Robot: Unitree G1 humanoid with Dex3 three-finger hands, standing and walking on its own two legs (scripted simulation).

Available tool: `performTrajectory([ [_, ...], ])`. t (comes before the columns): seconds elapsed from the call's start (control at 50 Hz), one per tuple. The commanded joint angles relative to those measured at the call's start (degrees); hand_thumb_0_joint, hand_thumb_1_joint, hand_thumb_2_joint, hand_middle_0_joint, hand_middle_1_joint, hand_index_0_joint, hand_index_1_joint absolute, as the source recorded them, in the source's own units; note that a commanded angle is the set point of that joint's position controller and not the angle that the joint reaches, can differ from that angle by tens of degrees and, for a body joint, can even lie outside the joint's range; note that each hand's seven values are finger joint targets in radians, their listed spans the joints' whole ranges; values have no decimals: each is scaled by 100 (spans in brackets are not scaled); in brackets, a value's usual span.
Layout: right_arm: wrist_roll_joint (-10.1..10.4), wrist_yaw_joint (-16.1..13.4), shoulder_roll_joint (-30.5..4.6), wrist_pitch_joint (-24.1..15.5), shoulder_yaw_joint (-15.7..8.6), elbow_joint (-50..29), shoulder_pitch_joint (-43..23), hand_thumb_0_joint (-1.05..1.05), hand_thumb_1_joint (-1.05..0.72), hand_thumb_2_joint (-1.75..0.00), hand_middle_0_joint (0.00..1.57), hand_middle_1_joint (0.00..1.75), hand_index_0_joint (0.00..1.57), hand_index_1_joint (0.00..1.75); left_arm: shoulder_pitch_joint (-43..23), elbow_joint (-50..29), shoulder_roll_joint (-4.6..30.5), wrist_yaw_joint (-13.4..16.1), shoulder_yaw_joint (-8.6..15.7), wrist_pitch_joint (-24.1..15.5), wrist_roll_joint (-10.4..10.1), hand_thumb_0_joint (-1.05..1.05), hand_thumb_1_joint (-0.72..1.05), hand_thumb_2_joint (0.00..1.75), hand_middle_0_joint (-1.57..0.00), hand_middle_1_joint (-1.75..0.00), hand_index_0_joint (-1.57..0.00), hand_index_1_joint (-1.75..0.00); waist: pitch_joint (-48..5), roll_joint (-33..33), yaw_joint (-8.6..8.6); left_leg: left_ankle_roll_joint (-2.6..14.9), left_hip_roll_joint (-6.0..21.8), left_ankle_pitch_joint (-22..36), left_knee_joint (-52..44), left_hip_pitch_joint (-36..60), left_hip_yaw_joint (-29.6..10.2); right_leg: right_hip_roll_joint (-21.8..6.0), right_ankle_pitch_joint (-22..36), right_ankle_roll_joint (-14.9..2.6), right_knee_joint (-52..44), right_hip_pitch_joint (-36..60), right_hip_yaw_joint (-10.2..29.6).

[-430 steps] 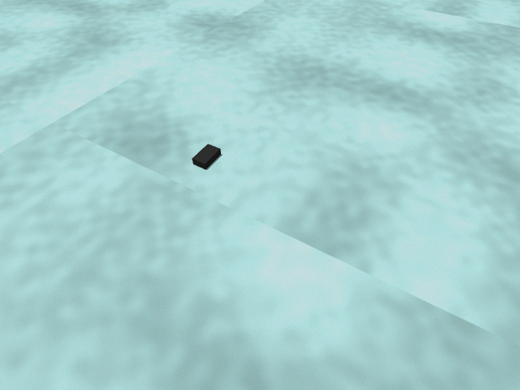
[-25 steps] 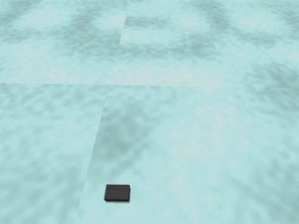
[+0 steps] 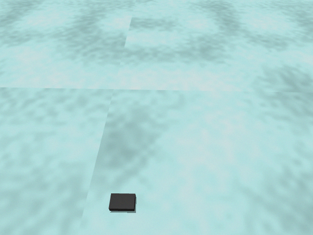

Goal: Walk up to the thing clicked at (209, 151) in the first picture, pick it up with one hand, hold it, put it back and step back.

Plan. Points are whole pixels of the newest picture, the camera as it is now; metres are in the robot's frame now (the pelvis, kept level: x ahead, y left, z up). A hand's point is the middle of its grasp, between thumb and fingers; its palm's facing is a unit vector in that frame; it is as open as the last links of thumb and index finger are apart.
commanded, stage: stand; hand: left
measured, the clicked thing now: (122, 202) +0.45 +0.21 -0.76
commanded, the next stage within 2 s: walk up in 0.24 s
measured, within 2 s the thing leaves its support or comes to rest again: neither
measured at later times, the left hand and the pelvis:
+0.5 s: hand out of the picture +0.07 +0.25 -0.16, palm faces -0.01 -0.94 -0.34, open 7.4 cm; pelvis +0.02 -0.01 -0.01, yaw -1 degrees
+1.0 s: hand out of the picture +0.15 +0.24 -0.16, palm faces -0.06 -0.94 -0.34, open 7.4 cm; pelvis +0.04 -0.01 -0.02, yaw -3 degrees
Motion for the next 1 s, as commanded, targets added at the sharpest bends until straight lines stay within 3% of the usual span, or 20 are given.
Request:
performTrajectory([
  [0.0,12,-57,-1239,-144,-241,-355,-172,0,-90,-90,20,30,20,30,-180,-345,1238,73,223,-120,7,0,90,90,-20,-30,-20,-30,-479,38,-13,253,532,987,-307,61,-374,-538,964,-277,-199,113,300],
  [0.2,-1,-50,-1250,-118,-258,-377,-150,0,-90,-90,20,30,20,30,-183,-361,1253,78,227,-126,9,0,90,90,-20,-30,-20,-30,-414,27,-22,279,519,781,-272,27,-350,-539,858,-281,-274,61,329],
  [0.22,-48,-52,-1339,-189,-355,-507,6,0,-90,-90,20,30,20,30,-31,-475,1307,21,392,-77,79,0,90,90,-20,-30,-20,-30,-588,-147,-28,399,403,11,-301,149,-288,-270,87,-374,-113,22,197],
  [0.26,-84,-62,-1414,-203,-408,-494,99,0,-90,-90,20,30,20,30,-70,-502,1266,-14,411,-27,110,0,90,90,-20,-30,-20,-30,-350,-33,-34,504,481,-814,-374,74,-439,-202,-755,-419,4,-400,221],
  [0.32,-115,-69,-1453,-218,-445,-609,48,0,-90,-90,20,30,20,30,23,-555,1148,-57,437,2,117,0,90,90,-20,-30,-20,-30,141,311,14,654,734,-1573,-673,-430,-785,-98,-850,-409,200,-571,180],
  [0.34,-126,-70,-1426,-229,-438,-661,6,0,-90,-90,20,30,20,30,87,-562,1141,-68,447,-2,114,0,90,90,-20,-30,-20,-30,266,350,64,661,715,-1517,-666,-576,-761,-82,-681,-406,203,-537,193],
  [0.38,-110,-72,-1335,-255,-413,-784,-33,0,-90,-90,20,30,20,30,233,-585,1181,-63,480,-39,111,0,90,90,-20,-30,-20,-30,188,292,117,581,579,-619,-315,-535,-484,-180,-32,-446,129,-320,334],
  [0.44,-54,-93,-1228,-279,-389,-898,164,0,-90,-90,20,30,20,30,195,-708,1328,-37,521,-86,86,0,90,90,-20,-30,-20,-30,-259,4,6,379,299,564,278,-172,-44,-429,1074,-565,104,-70,605],
  [0.62,-31,-160,-1249,-237,-446,-1066,496,0,-90,-90,20,30,20,30,260,-1016,1350,37,552,-27,12,0,90,90,-20,-30,-20,-30,-677,-383,-46,433,355,1586,847,159,151,-414,2275,-670,714,110,464],
  [0.68,-31,-178,-1358,-223,-500,-1090,592,0,-90,-90,20,30,20,30,192,-1112,1272,47,540,3,9,0,90,90,-20,-30,-20,-30,-586,-137,-94,575,519,2036,888,425,26,-222,2233,-593,1113,-274,233],
  [0.74,-22,-193,-1584,-214,-594,-1095,736,0,-90,-90,20,30,20,30,2,-1224,1158,33,518,28,26,0,90,90,-20,-30,-20,-30,-364,390,-205,835,932,1907,641,717,-462,49,1281,-509,1571,-961,6],
  [0.78,-22,-196,-1686,-211,-631,-1171,594,0,-90,-90,20,30,20,30,11,-1231,1087,22,497,30,36,0,90,90,-20,-30,-20,-30,-166,657,-157,1095,1242,1718,561,551,-721,104,573,-478,1620,-1069,-72],
  [0.8,-33,-191,-1677,-201,-632,-1231,450,0,-90,-90,20,30,20,30,99,-1225,1066,13,488,11,44,0,90,90,-20,-30,-20,-30,-146,682,-79,1086,1190,1654,639,414,-611,86,491,-505,1356,-951,-79],
  [0.84,-5,-184,-1505,-183,-571,-1366,269,0,-90,-90,20,30,20,30,297,-1196,1257,-8,554,-54,53,0,90,90,-20,-30,-20,-30,-165,397,62,741,687,1346,1094,-464,-81,-138,1385,-672,1080,-46,310],
  [0.86,21,-183,-1351,-182,-531,-1472,102,0,-90,-90,20,30,20,30,530,-1159,1415,-8,610,-64,55,0,90,90,-20,-30,-20,-30,-104,108,188,521,346,1074,1609,-964,264,-421,1765,-869,828,404,727],
  [0.88,36,-180,-1121,-189,-451,-1550,5,0,-90,-90,20,30,20,30,816,-1128,1607,19,664,-85,23,0,90,90,-20,-30,-20,-30,-254,-380,365,304,-45,627,2464,-1342,576,-883,2214,-1248,568,810,1284],
  [0.9,14,-174,-964,-160,-394,-1640,-108,0,-90,-90,20,30,20,30,952,-1124,1667,50,678,-99,36,0,90,90,-20,-30,-20,-30,-163,-710,456,299,-305,-1735,3120,-1971,467,-1445,2885,-1712,336,1089,1839],
  [0.92,5,-187,-933,-150,-376,-1687,-65,0,-90,-90,20,30,20,30,885,-1210,1769,61,703,-111,115,0,90,90,-20,-30,-20,-30,-22,-830,440,340,-99,-2680,3039,-2134,89,-1768,2936,-1992,205,897,2120],
  [0.96,24,-138,-1059,-228,-406,-1636,78,0,-90,-90,20,30,20,30,549,-1358,1635,55,667,-74,148,0,90,90,-20,-30,-20,-30,156,-914,249,409,18,-2760,2600,-1794,-40,-1439,3002,-1808,342,408,1514],
  [0.98,37,-119,-1074,-262,-420,-1568,303,0,-90,-90,20,30,20,30,292,-1453,1558,58,620,-63,155,0,90,90,-20,-30,-20,-30,123,-949,106,418,50,-2300,2051,-1505,-6,-1239,3028,-1589,527,308,1216],
])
